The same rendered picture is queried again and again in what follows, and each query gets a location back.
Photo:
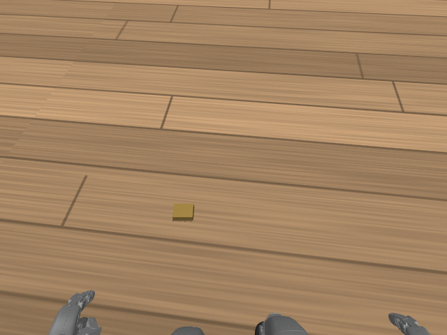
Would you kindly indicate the small box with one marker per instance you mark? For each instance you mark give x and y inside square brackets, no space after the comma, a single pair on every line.
[183,211]

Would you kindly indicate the left robot hand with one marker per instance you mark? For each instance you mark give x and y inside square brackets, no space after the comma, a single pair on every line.
[67,319]

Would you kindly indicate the right robot hand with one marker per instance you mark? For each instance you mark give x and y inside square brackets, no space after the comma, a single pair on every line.
[407,325]

